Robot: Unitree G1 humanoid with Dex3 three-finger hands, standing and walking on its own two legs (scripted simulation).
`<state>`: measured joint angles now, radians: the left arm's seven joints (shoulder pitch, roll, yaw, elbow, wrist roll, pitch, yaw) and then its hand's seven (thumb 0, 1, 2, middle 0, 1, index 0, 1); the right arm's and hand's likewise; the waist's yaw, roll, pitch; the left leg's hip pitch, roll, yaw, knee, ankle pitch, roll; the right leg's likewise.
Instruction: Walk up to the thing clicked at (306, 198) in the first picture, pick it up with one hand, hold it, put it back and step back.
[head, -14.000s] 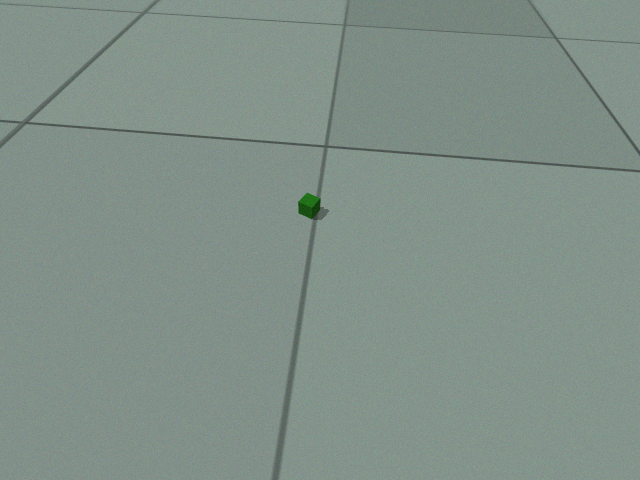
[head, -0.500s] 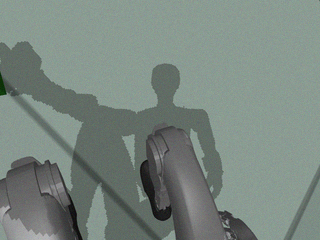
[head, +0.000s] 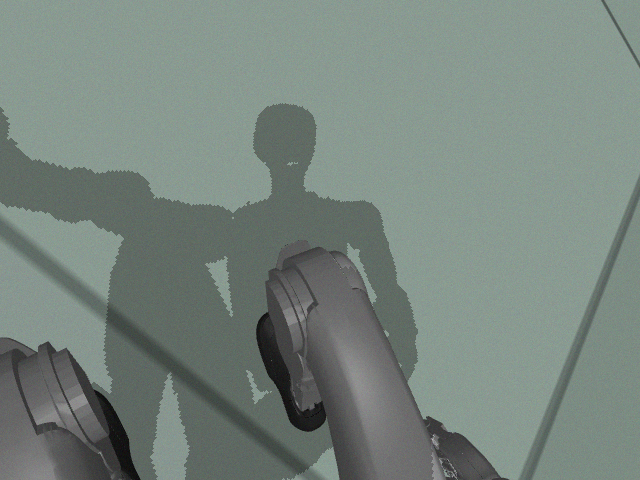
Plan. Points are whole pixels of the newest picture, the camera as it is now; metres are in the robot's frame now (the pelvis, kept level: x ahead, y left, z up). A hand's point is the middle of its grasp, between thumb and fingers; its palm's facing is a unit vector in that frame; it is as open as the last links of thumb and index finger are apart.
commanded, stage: rest palm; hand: left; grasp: from above
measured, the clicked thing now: out of the picture +0.51 +0.33 -0.27
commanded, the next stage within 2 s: close in 1.08 s
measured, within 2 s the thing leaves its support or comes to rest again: neither
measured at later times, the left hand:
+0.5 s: hand out of the picture +0.49 +0.32 -0.23, palm faces -0.44 -0.12 -0.89, open 13.2 cm
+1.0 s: hand out of the picture +0.49 +0.32 -0.24, palm faces -0.43 -0.12 -0.89, open 12.9 cm
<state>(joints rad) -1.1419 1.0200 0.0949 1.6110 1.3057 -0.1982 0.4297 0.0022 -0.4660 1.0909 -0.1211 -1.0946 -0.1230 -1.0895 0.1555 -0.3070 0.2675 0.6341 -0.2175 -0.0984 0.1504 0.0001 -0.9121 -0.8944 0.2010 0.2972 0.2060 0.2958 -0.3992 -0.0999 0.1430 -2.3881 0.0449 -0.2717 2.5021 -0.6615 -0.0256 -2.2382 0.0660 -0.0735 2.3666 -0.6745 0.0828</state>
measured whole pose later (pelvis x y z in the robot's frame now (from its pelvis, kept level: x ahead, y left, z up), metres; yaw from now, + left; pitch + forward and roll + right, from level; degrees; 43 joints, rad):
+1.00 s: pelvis +0.00 +0.00 +0.00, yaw -2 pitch +28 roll -15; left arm -1.13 1.08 0.09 1.68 1.29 -0.20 0.52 0.00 -0.42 1.10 -0.13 -1.17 -0.15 -1.15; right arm 0.11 -0.33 0.33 0.61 -0.26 -0.16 0.19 0.00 -0.92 -0.90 0.20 0.30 0.21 0.30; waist -0.42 -0.15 0.19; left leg -2.37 0.05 -0.32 2.54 -0.70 -0.03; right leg -2.21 0.08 -0.11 2.37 -0.68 0.09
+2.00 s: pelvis +0.00 +0.01 +0.00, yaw -3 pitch +28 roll -15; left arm -1.15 1.10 0.09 1.68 1.27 -0.18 0.50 0.00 -0.07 0.84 -0.34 -1.02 -0.39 -0.96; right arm 0.11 -0.34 0.35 0.61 -0.26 -0.16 0.19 0.00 -0.91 -0.90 0.20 0.30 0.21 0.30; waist -0.43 -0.14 0.20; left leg -2.37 0.05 -0.32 2.53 -0.69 -0.02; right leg -2.21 0.08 -0.11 2.36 -0.67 0.09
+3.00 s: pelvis +0.00 +0.00 +0.00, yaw -1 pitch +30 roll -15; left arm -1.05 0.99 0.11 1.40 1.26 -0.15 0.36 0.01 0.00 0.50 -0.69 -0.56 -0.73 -0.52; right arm 0.16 -0.34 0.25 0.61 -0.22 -0.09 0.19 0.00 -0.92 -0.90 0.20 0.30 0.21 0.30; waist -0.36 -0.08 0.11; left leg -2.39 0.04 -0.29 2.50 -0.68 -0.03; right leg -2.23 0.05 -0.10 2.35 -0.68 0.08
